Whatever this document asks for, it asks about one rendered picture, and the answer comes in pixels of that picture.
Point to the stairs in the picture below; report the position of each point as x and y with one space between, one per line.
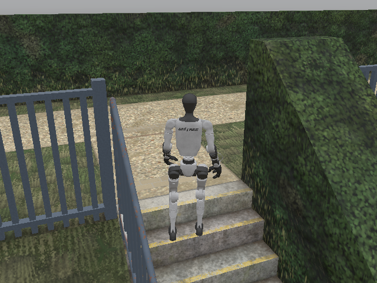
230 250

